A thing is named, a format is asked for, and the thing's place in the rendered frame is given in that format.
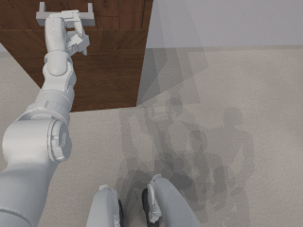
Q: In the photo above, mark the left robot upper arm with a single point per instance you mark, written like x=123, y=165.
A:
x=33, y=149

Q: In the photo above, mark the left robot forearm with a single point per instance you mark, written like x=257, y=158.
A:
x=56, y=97

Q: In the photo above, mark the robot left hand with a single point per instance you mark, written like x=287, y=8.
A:
x=56, y=37

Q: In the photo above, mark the handle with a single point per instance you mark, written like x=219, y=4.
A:
x=87, y=18

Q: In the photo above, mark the drawer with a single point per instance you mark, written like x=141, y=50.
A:
x=108, y=14

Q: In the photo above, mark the right robot foot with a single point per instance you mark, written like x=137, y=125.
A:
x=146, y=209

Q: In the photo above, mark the cabinet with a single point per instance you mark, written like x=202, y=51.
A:
x=108, y=77

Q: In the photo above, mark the robot right shin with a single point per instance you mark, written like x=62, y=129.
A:
x=155, y=211

